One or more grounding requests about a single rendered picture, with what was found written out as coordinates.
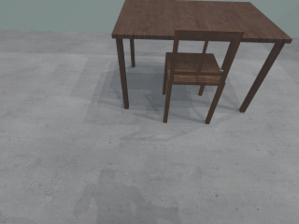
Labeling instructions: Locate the chair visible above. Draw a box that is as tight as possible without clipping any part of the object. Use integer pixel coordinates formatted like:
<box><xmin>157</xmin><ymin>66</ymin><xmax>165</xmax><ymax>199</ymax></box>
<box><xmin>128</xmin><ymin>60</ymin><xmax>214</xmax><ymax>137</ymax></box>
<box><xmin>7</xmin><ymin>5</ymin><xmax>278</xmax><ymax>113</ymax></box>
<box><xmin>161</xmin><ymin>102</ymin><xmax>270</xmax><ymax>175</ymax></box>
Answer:
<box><xmin>163</xmin><ymin>28</ymin><xmax>245</xmax><ymax>124</ymax></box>

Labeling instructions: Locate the table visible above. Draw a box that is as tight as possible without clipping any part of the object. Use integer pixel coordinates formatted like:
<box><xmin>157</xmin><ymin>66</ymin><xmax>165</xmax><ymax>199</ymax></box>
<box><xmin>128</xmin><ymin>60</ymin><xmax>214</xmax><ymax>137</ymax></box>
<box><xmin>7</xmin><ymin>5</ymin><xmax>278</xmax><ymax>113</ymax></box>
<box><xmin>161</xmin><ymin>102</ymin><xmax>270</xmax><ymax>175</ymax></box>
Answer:
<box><xmin>111</xmin><ymin>0</ymin><xmax>292</xmax><ymax>113</ymax></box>

